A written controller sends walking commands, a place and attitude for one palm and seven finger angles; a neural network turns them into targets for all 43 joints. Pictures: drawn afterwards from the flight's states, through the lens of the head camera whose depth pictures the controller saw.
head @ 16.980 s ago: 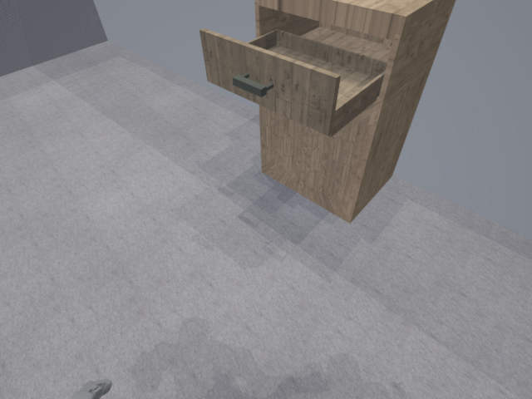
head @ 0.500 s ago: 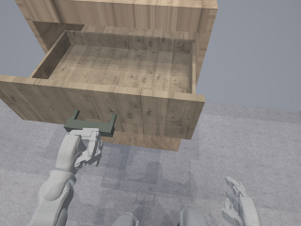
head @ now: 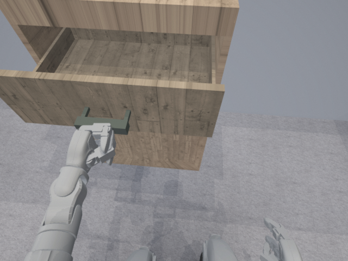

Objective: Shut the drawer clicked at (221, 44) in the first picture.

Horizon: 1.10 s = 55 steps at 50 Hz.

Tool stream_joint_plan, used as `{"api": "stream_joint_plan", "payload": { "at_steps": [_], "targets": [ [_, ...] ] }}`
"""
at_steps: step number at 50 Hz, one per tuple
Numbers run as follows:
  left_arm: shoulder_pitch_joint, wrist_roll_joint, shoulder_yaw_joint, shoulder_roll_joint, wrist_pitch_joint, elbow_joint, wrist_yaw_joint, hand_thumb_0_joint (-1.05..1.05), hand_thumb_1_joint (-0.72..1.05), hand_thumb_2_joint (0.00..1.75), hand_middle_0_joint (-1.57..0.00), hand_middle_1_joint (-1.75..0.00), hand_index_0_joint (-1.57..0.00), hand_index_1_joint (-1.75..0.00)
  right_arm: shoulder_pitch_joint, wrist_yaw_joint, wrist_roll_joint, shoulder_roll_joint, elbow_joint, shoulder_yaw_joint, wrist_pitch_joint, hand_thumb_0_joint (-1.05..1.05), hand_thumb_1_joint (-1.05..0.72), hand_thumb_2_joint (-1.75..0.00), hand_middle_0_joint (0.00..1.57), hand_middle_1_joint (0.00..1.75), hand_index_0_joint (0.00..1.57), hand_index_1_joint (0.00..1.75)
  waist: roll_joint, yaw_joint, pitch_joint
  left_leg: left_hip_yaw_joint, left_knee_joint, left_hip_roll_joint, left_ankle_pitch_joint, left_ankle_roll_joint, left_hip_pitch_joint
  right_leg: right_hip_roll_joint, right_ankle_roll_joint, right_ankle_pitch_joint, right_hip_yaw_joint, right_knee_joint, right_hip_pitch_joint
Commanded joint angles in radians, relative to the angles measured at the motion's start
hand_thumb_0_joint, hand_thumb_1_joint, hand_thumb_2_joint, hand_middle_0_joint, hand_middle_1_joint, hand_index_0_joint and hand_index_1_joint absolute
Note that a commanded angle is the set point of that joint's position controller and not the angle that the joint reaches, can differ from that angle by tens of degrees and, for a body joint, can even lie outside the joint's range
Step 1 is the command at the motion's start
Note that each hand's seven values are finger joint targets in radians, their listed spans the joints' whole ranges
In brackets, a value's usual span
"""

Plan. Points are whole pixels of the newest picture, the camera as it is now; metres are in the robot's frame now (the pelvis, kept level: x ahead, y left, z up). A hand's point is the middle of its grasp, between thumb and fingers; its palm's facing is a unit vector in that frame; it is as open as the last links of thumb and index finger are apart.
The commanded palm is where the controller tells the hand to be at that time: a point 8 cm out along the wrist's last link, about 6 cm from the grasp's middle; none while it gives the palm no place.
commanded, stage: push the drawer shut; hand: left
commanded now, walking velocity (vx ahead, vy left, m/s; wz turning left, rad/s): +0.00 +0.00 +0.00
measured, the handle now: (104, 118) +0.43 +0.17 +0.06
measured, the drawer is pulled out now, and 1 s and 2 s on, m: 0.19 0.06 0.00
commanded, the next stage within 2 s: pull the fist back off the drawer in 1.82 s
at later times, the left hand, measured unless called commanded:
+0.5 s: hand (117, 126) +0.41 +0.14 +0.06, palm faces -0.11 -0.99 -0.07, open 3.0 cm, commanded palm +0.40 +0.20 +0.06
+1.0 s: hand (123, 104) +0.48 +0.14 +0.06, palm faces -0.11 -0.99 -0.06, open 3.1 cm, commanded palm +0.46 +0.19 +0.06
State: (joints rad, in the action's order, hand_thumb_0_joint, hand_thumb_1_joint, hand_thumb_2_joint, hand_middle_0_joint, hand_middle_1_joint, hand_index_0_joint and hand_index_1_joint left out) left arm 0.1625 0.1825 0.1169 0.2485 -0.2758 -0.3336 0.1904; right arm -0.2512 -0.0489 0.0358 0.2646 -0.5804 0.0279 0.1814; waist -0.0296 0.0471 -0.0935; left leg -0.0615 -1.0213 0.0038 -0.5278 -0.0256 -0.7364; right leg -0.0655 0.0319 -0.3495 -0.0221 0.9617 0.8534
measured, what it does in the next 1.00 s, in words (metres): stands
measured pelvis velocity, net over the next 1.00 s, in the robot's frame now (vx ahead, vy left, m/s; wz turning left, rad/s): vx -0.01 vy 0.00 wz -0.03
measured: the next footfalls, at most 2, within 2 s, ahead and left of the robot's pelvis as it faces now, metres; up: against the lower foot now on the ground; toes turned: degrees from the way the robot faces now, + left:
none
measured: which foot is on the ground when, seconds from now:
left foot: down 0.00-1.00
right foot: down 0.00-1.00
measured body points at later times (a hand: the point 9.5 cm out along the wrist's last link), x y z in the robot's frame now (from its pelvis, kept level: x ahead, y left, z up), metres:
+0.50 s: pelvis +0.00 +0.00 +0.00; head +0.09 -0.01 +0.44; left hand +0.41 +0.20 +0.06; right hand +0.11 -0.26 -0.11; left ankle -0.02 +0.14 -0.67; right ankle +0.07 -0.14 -0.67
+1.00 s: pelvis -0.01 +0.00 -0.01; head +0.11 +0.00 +0.42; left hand +0.48 +0.19 +0.06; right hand +0.03 -0.27 -0.13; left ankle -0.02 +0.14 -0.67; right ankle +0.07 -0.14 -0.67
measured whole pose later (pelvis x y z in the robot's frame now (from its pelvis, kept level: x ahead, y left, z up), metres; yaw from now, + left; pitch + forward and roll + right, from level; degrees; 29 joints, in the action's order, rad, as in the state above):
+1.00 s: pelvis -0.01 +0.00 -0.01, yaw -2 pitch +20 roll -1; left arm 0.79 0.11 0.30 0.39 -0.39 -1.02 0.24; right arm -0.33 -0.02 0.00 0.28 -0.63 0.03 0.05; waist -0.02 0.15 -0.09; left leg -0.04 -1.07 -0.01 -0.52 -0.02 -0.90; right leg -0.05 0.03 -0.32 0.00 0.99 1.01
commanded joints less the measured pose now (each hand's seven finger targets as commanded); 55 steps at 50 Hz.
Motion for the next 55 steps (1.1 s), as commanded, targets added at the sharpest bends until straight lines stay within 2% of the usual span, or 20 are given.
{"api": "stream_joint_plan", "payload": {
  "at_steps": [1, 7, 10, 11, 12, 15, 16, 21, 22, 25, 27, 32, 34, 41, 44, 46, 47, 49, 52, 55],
  "targets": [
    [0.363, 0.027, 0.072, 0.124, -0.079, 0.170, -0.017, 0.00, 0.90, 0.90, -1.40, -1.60, -1.40, -1.60, -0.006, -0.010, 0.001, 0.129, 0.118, -0.057, 0.035, 0.00, -0.90, -0.90, 0.20, 0.30, 0.20, 0.30, 0.031, 0.038, -0.311, 0.049, 0.178, 0.013, 0.219, 0.026, 0.022, 0.034, -0.040, 0.078, -0.016, -0.121, -0.302],
    [0.458, 0.014, 0.090, 0.150, -0.094, 0.114, -0.013, 0.00, 0.90, 0.90, -1.40, -1.60, -1.40, -1.60, -0.034, -0.006, 0.000, 0.133, 0.101, -0.062, 0.015, 0.00, -0.90, -0.90, 0.20, 0.30, 0.20, 0.30, 0.007, 0.046, -0.343, 0.048, 0.176, 0.011, 0.253, 0.024, 0.045, 0.039, -0.044, 0.122, -0.017, -0.106, -0.302],
    [0.489, 0.017, 0.081, 0.134, -0.096, 0.078, -0.010, 0.00, 0.90, 0.90, -1.40, -1.60, -1.40, -1.60, -0.040, -0.003, -0.001, 0.130, 0.096, -0.062, 0.004, 0.00, -0.90, -0.90, 0.20, 0.30, 0.20, 0.30, 0.014, 0.048, -0.351, 0.050, 0.175, 0.012, 0.261, 0.023, 0.037, 0.037, -0.043, 0.139, -0.015, -0.107, -0.313],
    [0.521, 0.014, 0.094, 0.159, -0.100, 0.073, -0.011, 0.00, 0.90, 0.90, -1.40, -1.60, -1.40, -1.60, -0.045, -0.005, -0.001, 0.134, 0.093, -0.063, 0.002, 0.00, -0.90, -0.90, 0.20, 0.30, 0.20, 0.30, 0.027, 0.053, -0.358, 0.048, 0.169, 0.009, 0.271, 0.025, 0.033, 0.039, -0.043, 0.150, -0.016, -0.100, -0.315],
    [0.529, 0.011, 0.098, 0.159, -0.101, 0.053, -0.009, 0.00, 0.90, 0.90, -1.40, -1.60, -1.40, -1.60, -0.049, -0.003, -0.001, 0.133, 0.088, -0.064, -0.002, 0.00, -0.90, -0.90, 0.20, 0.30, 0.20, 0.30, 0.008, 0.054, -0.362, 0.051, 0.169, 0.010, 0.269, 0.023, 0.039, 0.040, -0.042, 0.147, -0.015, -0.101, -0.308],
    [0.582, 0.013, 0.110, 0.170, -0.104, 0.007, -0.005, 0.00, 0.90, 0.90, -1.40, -1.60, -1.40, -1.60, -0.055, -0.002, -0.002, 0.133, 0.081, -0.062, -0.013, 0.00, -0.90, -0.90, 0.20, 0.30, 0.20, 0.30, 0.027, 0.058, -0.360, 0.055, 0.166, 0.013, 0.252, 0.026, 0.016, 0.038, -0.040, 0.145, -0.006, -0.107, -0.320],
    [0.583, 0.010, 0.130, 0.198, -0.107, -0.008, -0.005, 0.00, 0.90, 0.90, -1.40, -1.60, -1.40, -1.60, -0.059, -0.004, -0.003, 0.137, 0.081, -0.063, -0.018, 0.00, -0.90, -0.90, 0.20, 0.30, 0.20, 0.30, 0.038, 0.056, -0.359, 0.054, 0.164, 0.011, 0.253, 0.029, 0.008, 0.040, -0.041, 0.144, -0.006, -0.105, -0.322],
    [0.687, 0.010, 0.131, 0.199, -0.119, -0.070, 0.006, 0.00, 0.90, 0.90, -1.40, -1.60, -1.40, -1.60, -0.070, -0.003, -0.004, 0.135, 0.071, -0.059, -0.034, 0.00, -0.90, -0.90, 0.20, 0.30, 0.20, 0.30, 0.011, 0.068, -0.367, 0.056, 0.164, 0.012, 0.251, 0.028, 0.011, 0.043, -0.042, 0.145, -0.006, -0.102, -0.308],
    [0.702, 0.006, 0.136, 0.207, -0.123, -0.080, 0.009, 0.00, 0.90, 0.90, -1.40, -1.60, -1.40, -1.60, -0.075, -0.001, -0.004, 0.135, 0.068, -0.060, -0.037, 0.00, -0.90, -0.90, 0.20, 0.30, 0.20, 0.30, -0.017, 0.066, -0.385, 0.057, 0.163, 0.012, 0.252, 0.026, 0.023, 0.044, -0.044, 0.144, -0.004, -0.101, -0.304],
    [0.765, 0.005, 0.110, 0.176, -0.126, -0.123, 0.004, 0.00, 0.90, 0.90, -1.40, -1.60, -1.40, -1.60, -0.082, 0.004, -0.006, 0.133, 0.062, -0.060, -0.043, 0.00, -0.90, -0.90, 0.20, 0.30, 0.20, 0.30, -0.010, 0.077, -0.384, 0.052, 0.164, 0.011, 0.247, 0.025, 0.020, 0.045, -0.044, 0.135, -0.008, -0.099, -0.286],
    [0.789, -0.005, 0.145, 0.220, -0.131, -0.181, 0.001, 0.00, 0.90, 0.90, -1.40, -1.60, -1.40, -1.60, -0.097, 0.004, -0.008, 0.142, 0.054, -0.059, -0.050, 0.00, -0.90, -0.90, 0.20, 0.30, 0.20, 0.30, 0.025, 0.080, -0.381, 0.051, 0.161, 0.009, 0.231, 0.028, -0.003, 0.049, -0.043, 0.121, -0.008, -0.098, -0.284],
    [0.904, -0.020, 0.146, 0.231, -0.151, -0.260, -0.001, 0.00, 0.90, 0.90, -1.40, -1.60, -1.40, -1.60, -0.116, 0.007, -0.011, 0.144, 0.038, -0.058, -0.063, 0.00, -0.90, -0.90, 0.20, 0.30, 0.20, 0.30, -0.003, 0.097, -0.388, 0.056, 0.153, 0.013, 0.213, 0.031, -0.016, 0.050, -0.043, 0.107, -0.003, -0.096, -0.260],
    [0.956, -0.023, 0.148, 0.239, -0.157, -0.290, 0.000, 0.00, 0.90, 0.90, -1.40, -1.60, -1.40, -1.60, -0.122, 0.007, -0.013, 0.148, 0.035, -0.059, -0.068, 0.00, -0.90, -0.90, 0.20, 0.30, 0.20, 0.30, 0.012, 0.106, -0.397, 0.057, 0.148, 0.013, 0.187, 0.034, -0.035, 0.050, -0.041, 0.082, 0.001, -0.097, -0.255],
    [1.048, -0.037, 0.226, 0.343, -0.174, -0.415, 0.013, 0.00, 0.90, 0.90, -1.40, -1.60, -1.40, -1.60, -0.156, 0.012, -0.023, 0.157, 0.027, -0.053, -0.086, 0.00, -0.90, -0.90, 0.20, 0.30, 0.20, 0.30, -0.009, 0.109, -0.428, 0.059, 0.132, 0.016, 0.181, 0.040, -0.081, 0.054, -0.043, 0.084, 0.011, -0.085, -0.262],
    [1.065, -0.041, 0.249, 0.369, -0.179, -0.454, 0.022, 0.00, 0.90, 0.90, -1.40, -1.60, -1.40, -1.60, -0.169, 0.014, -0.026, 0.161, 0.028, -0.054, -0.096, 0.00, -0.90, -0.90, 0.20, 0.30, 0.20, 0.30, 0.006, 0.113, -0.453, 0.064, 0.126, 0.014, 0.189, 0.042, -0.089, 0.054, -0.041, 0.094, 0.014, -0.086, -0.270],
    [1.102, -0.040, 0.255, 0.383, -0.186, -0.452, 0.025, 0.00, 0.90, 0.90, -1.40, -1.60, -1.40, -1.60, -0.180, 0.015, -0.030, 0.164, 0.028, -0.054, -0.099, 0.00, -0.90, -0.90, 0.20, 0.30, 0.20, 0.30, -0.019, 0.116, -0.470, 0.059, 0.119, 0.013, 0.209, 0.043, -0.082, 0.057, -0.044, 0.114, 0.012, -0.074, -0.265],
    [1.103, -0.043, 0.237, 0.359, -0.185, -0.466, 0.031, 0.00, 0.90, 0.90, -1.40, -1.60, -1.40, -1.60, -0.186, 0.019, -0.030, 0.161, 0.030, -0.053, -0.103, 0.00, -0.90, -0.90, 0.20, 0.30, 0.20, 0.30, -0.034, 0.118, -0.472, 0.061, 0.123, 0.015, 0.214, 0.040, -0.072, 0.059, -0.044, 0.119, 0.011, -0.077, -0.261],
    [1.132, -0.047, 0.235, 0.362, -0.188, -0.460, 0.027, 0.00, 0.90, 0.90, -1.40, -1.60, -1.40, -1.60, -0.194, 0.021, -0.033, 0.165, 0.027, -0.056, -0.110, 0.00, -0.90, -0.90, 0.20, 0.30, 0.20, 0.30, -0.057, 0.124, -0.481, 0.056, 0.121, 0.009, 0.236, 0.038, -0.050, 0.059, -0.045, 0.128, 0.003, -0.070, -0.233],
    [1.143, -0.051, 0.256, 0.383, -0.190, -0.478, 0.023, 0.00, 0.90, 0.90, -1.40, -1.60, -1.40, -1.60, -0.217, 0.026, -0.039, 0.171, 0.026, -0.058, -0.119, 0.00, -0.90, -0.90, 0.20, 0.30, 0.20, 0.30, -0.036, 0.129, -0.503, 0.055, 0.114, 0.007, 0.252, 0.040, -0.044, 0.066, -0.044, 0.144, 0.003, -0.069, -0.240],
    [1.192, -0.062, 0.243, 0.379, -0.187, -0.515, 0.017, 0.00, 0.90, 0.90, -1.40, -1.60, -1.40, -1.60, -0.223, 0.029, -0.040, 0.172, 0.020, -0.056, -0.129, 0.00, -0.90, -0.90, 0.20, 0.30, 0.20, 0.30, -0.027, 0.143, -0.457, 0.052, 0.117, 0.006, 0.213, 0.042, -0.078, 0.066, -0.043, 0.110, 0.002, -0.075, -0.217]
  ]
}}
